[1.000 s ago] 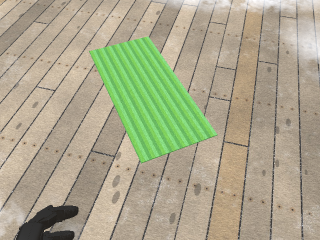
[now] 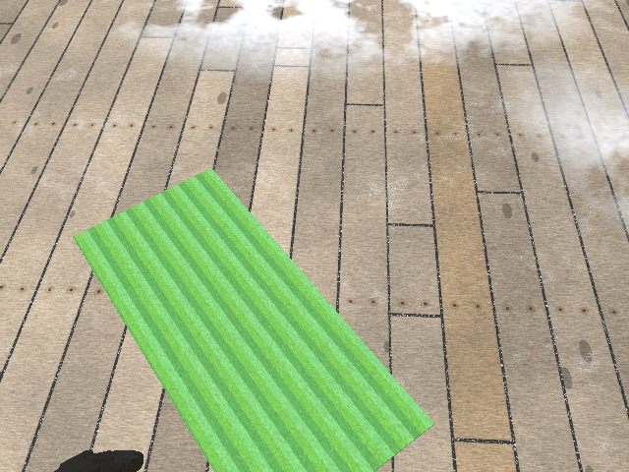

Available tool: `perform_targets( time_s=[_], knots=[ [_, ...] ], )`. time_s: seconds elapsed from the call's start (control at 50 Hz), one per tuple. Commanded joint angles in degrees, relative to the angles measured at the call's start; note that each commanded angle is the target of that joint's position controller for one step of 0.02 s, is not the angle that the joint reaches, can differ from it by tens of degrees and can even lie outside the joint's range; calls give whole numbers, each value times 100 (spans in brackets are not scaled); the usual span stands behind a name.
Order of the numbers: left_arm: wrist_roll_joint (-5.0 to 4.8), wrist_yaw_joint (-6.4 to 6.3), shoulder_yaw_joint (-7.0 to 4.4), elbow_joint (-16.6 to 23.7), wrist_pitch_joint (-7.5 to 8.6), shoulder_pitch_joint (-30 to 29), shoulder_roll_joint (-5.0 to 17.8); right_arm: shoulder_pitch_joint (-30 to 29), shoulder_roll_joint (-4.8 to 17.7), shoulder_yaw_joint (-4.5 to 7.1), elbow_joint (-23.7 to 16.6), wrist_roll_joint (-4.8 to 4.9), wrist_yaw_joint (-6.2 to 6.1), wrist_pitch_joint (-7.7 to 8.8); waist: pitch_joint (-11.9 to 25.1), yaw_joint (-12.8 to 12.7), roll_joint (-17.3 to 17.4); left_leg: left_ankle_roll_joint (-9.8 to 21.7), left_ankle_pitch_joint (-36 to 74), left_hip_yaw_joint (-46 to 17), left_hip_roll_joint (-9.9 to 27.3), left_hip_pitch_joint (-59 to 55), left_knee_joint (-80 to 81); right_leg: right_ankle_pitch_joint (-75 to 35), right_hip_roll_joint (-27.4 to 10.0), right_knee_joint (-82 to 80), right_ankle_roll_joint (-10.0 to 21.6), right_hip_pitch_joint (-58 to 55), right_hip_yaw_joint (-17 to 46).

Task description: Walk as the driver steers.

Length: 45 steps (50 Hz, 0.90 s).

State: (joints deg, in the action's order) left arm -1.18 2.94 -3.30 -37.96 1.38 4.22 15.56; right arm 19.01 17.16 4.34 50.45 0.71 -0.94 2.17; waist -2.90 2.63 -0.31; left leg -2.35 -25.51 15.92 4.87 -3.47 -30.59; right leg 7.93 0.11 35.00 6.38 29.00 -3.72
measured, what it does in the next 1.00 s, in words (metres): walks ahead, turning left: left foot, then right foot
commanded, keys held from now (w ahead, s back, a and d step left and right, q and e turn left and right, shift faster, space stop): w+q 0.84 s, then w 0.12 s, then w+e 0.04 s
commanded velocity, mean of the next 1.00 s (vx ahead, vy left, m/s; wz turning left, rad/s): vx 0.50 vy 0.00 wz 0.33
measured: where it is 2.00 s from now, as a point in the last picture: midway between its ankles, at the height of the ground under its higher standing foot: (236, 243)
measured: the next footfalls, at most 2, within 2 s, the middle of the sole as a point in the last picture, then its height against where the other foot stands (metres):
left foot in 0.54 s outside the picture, level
right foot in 1.00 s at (304, 329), level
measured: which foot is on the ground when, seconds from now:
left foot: down 0.00-0.00, up 0.02-0.52, down 0.54-1.00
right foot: down 0.00-0.56, up 0.58-0.98, down 1.00-1.00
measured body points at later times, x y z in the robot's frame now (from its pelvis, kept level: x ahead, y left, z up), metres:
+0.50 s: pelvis +0.28 +0.02 +0.01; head +0.31 +0.03 +0.46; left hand +0.27 +0.31 -0.12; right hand +0.49 -0.19 -0.10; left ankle +0.42 +0.15 -0.70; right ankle +0.12 -0.09 -0.71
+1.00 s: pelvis +0.57 +0.08 +0.01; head +0.59 +0.09 +0.46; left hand +0.68 +0.39 -0.06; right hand +0.73 -0.18 -0.10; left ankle +0.42 +0.14 -0.71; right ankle +0.74 +0.02 -0.71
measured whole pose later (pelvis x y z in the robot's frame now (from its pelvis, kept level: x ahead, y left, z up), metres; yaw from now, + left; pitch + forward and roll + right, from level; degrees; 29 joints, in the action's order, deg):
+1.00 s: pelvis +0.57 +0.08 +0.01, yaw +25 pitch +2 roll +1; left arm 0.0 1.4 -2.4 -40.4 6.7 3.7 16.1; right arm 20.7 16.9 4.2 43.6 0.8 -0.6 2.1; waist 0.2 4.2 -1.8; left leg 2.9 -24.2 -10.9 -5.6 3.9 -26.8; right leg 1.2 -0.3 26.9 -0.2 26.9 2.2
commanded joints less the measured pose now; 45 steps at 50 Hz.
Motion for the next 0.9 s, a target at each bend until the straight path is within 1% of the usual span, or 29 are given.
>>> perform_targets(
  time_s=[0.02,0.04,0.06,0.08,0.1,0.12,0.14,0.18,0.2,0.24,0.32,0.34,0.42,0.48,0.5,0.52,0.54,0.56,0.58,0.6,0.62,0.64,0.66,0.68,0.72,0.76,0.82,0.86,0.9],
  knots=[
    [-30,-157,-532,-100,31,1989,1792,526,83,-161,-626,-110,88,270,2345,-559,-1582,137,-889,-1210,-645,4064,-4687,863,-2115,-1412,1889,-5241,4857],
    [18,-124,-371,-73,95,2004,1175,-152,773,10,-565,173,160,411,2189,-990,-500,251,-671,-2033,-338,4575,-4981,1119,-2118,-1835,1534,-5045,4564],
    [68,-122,-311,-99,164,1729,1034,-634,838,35,-735,321,183,468,1356,-949,-429,395,-223,-1950,-98,4792,-4785,685,-1951,-1831,1230,-4275,3578],
    [71,-123,-254,-110,210,1345,886,-720,705,9,-685,242,135,470,913,-691,16,426,261,-1947,215,4538,-4289,54,-1715,-1861,975,-3419,2833],
    [124,-133,-192,-102,248,1062,672,-696,683,35,-606,125,109,420,619,-516,-54,400,577,-1961,359,4243,-3944,-449,-1513,-2006,871,-2798,2287],
    [197,-141,-167,-95,293,946,623,-438,651,44,-505,114,128,338,582,-334,-285,362,790,-2035,456,3820,-3849,-838,-1434,-2150,841,-2387,1961],
    [200,-139,-170,-134,345,877,582,-266,583,43,-407,107,129,251,565,-247,-269,315,915,-2053,484,3640,-3707,-932,-1364,-2334,829,-2180,1727],
    [207,-155,-186,-255,440,882,626,-254,422,28,-341,99,97,99,393,-182,-151,246,1255,-2071,452,3753,-3453,-1212,-1243,-2574,732,-2000,1151],
    [229,-175,-218,-328,470,932,741,-408,352,-2,-412,97,88,72,256,-221,-277,160,1483,-2134,439,3931,-3200,-1380,-1337,-2683,791,-1914,1015],
    [239,-229,-202,-434,478,1003,661,-694,378,16,-478,69,91,89,75,-317,-185,90,2122,-2234,338,4245,-2554,-1463,-1172,-2746,620,-2085,545],
    [195,-299,-195,-567,474,1085,737,-1256,194,-57,-640,49,201,170,-28,-556,-182,177,3285,-1849,129,4075,-1128,-1410,-1028,-2903,291,-2336,-92],
    [188,-307,-214,-637,458,1136,814,-1405,107,-98,-715,53,228,173,-92,-610,-238,203,3392,-1782,123,4071,-908,-1360,-1152,-2932,311,-2438,-135],
    [101,-347,-258,-875,298,1409,872,-1838,132,-121,-1022,48,377,181,-254,-734,-156,427,2860,-1606,12,4530,-425,-2078,-1489,-2557,273,-3474,-313],
    [63,-440,-311,-860,146,1264,1058,-1650,307,-31,-1169,47,474,149,71,-451,-431,720,1967,-1136,-403,3964,-378,-4470,-1557,-1650,74,-3869,-548],
    [65,-483,-327,-836,96,1207,1130,-1291,447,48,-1131,44,477,120,336,-221,-549,851,1674,-988,-612,3446,-444,-5321,-1535,-1044,-3,-3863,-611],
    [65,-519,-322,-806,46,1115,1163,-579,685,182,-985,56,450,104,728,189,-512,1027,1696,-929,-839,2479,-284,-5574,-1399,-49,-132,-3595,-715],
    [66,-555,-289,-738,61,1048,1143,363,1044,361,-798,60,361,77,1222,694,-202,1309,1963,-1498,-676,813,67,-4482,-1172,1425,-358,-2531,-751],
    [213,-458,-50,-450,229,1457,414,607,1678,538,-899,92,246,36,1941,389,1432,2539,1612,-4585,963,-1622,308,-231,28,4148,-889,240,-689],
    [132,-321,-8,-452,509,1496,525,536,1398,379,-965,55,265,88,2747,354,983,2909,1016,-6516,1537,-2231,1234,2431,409,4874,-771,1185,852],
    [-132,-223,-102,-282,655,795,874,457,1002,277,-970,-5,258,114,2055,538,628,2482,814,-5559,1280,-1794,1308,2136,24,4890,-594,1626,1090],
    [-142,-214,-73,-173,719,590,809,103,854,234,-981,12,271,158,1196,278,153,2206,1152,-4744,1028,-802,1382,1675,-266,4210,-514,1686,998],
    [36,-273,-102,-214,703,482,804,-247,617,158,-1046,39,259,171,828,66,-146,1998,1606,-4197,792,-13,1483,1401,-510,3558,-529,1383,918],
    [128,-300,-140,-212,655,564,828,-465,593,128,-1137,-5,237,177,531,-139,80,2011,2381,-3901,645,677,1558,1252,-595,3242,-613,983,878],
    [170,-302,-154,-227,577,707,821,-613,582,124,-1210,-42,216,165,502,-289,180,2021,2512,-3796,534,1100,1704,1154,-641,3026,-709,683,892],
    [200,-327,-126,-243,454,845,650,-655,698,158,-1262,-40,156,174,478,-398,194,2018,2899,-3399,371,1608,1839,893,-627,2550,-894,457,742],
    [199,-348,-65,-90,411,484,526,-551,876,212,-1236,-1,93,172,312,-316,370,1914,3184,-3047,205,1957,1822,321,-539,1637,-1076,401,633],
    [171,-318,-2,73,447,-228,382,-253,883,227,-1174,52,30,110,330,27,442,1562,2501,-2871,-107,2083,1684,-930,-232,265,-1122,-17,583],
    [96,-266,-6,151,482,-460,423,-61,906,229,-1099,62,16,75,385,142,564,1494,2142,-3065,19,1883,1591,-1298,-113,-194,-1108,-164,617],
    [76,-205,-38,180,534,-544,549,104,780,193,-1011,71,9,61,382,199,602,1444,1904,-3319,211,1505,1349,-1277,-147,-463,-989,-162,737]
  ],
)
Keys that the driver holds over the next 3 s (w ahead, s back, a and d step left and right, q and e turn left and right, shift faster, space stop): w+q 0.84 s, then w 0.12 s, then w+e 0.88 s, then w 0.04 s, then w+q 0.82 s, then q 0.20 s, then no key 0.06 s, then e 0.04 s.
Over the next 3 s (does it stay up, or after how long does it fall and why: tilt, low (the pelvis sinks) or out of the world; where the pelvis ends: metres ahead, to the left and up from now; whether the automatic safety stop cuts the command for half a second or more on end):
stays up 1.60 0.28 0.01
